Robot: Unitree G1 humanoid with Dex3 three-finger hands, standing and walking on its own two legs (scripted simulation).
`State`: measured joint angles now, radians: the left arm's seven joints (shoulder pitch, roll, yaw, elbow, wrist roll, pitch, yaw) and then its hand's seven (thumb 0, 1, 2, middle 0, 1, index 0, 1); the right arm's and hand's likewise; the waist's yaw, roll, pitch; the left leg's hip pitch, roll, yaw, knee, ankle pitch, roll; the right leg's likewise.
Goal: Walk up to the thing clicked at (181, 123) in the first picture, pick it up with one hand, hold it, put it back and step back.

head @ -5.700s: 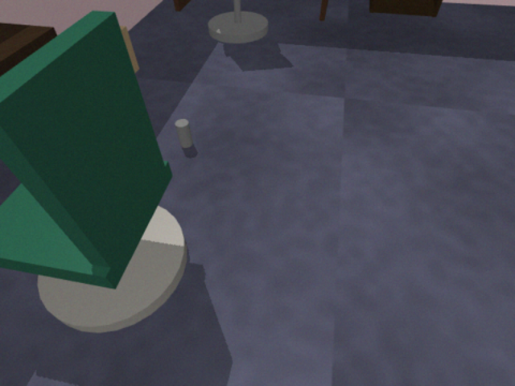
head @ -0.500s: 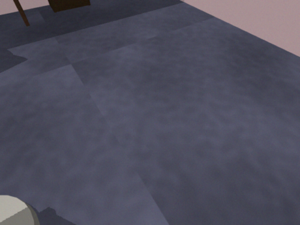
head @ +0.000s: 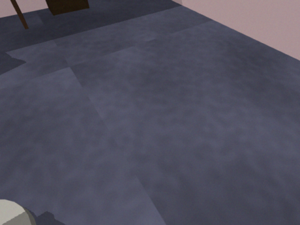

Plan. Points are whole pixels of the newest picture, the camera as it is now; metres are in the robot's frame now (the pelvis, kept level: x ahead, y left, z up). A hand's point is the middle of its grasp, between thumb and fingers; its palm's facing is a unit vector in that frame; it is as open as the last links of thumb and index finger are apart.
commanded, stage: walk up
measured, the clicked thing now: out of the picture +0.82 +1.36 -0.70
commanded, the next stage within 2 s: none
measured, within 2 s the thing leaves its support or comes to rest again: neither
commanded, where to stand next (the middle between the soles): +1.03 -0.04 m, yaw -2 degrees
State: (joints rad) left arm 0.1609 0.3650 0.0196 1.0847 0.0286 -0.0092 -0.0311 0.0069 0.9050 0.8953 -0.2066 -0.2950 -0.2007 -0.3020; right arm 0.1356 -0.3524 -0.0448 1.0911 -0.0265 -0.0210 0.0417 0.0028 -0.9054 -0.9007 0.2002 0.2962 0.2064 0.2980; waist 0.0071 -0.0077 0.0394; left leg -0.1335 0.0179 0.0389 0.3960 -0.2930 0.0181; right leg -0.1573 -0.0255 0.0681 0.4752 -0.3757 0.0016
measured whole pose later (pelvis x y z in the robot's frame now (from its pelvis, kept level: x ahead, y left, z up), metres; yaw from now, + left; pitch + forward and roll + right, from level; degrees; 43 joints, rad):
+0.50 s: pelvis +0.14 -0.07 +0.00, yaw +0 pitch -3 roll -1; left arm 0.33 0.39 0.07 0.96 0.02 -0.08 -0.05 0.01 0.90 0.90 -0.21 -0.30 -0.20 -0.30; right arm 0.26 -0.43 -0.08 0.97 -0.03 -0.02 0.10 0.00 -0.91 -0.90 0.20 0.30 0.20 0.30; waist 0.03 0.07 0.04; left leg -0.52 0.05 -0.07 0.85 -0.21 -0.02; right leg -0.05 0.00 -0.12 0.36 -0.27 -0.03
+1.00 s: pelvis +0.39 -0.05 -0.02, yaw -2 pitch -3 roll +2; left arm 0.26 0.43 0.05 0.90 0.02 -0.07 -0.08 0.01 0.91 0.90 -0.21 -0.29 -0.20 -0.30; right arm 0.29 -0.42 -0.06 0.84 -0.02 -0.07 0.07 0.00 -0.90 -0.90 0.20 0.30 0.21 0.30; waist -0.02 -0.01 0.08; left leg -0.13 0.07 0.12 0.54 -0.36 0.00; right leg -0.45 -0.09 -0.03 0.66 -0.22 -0.02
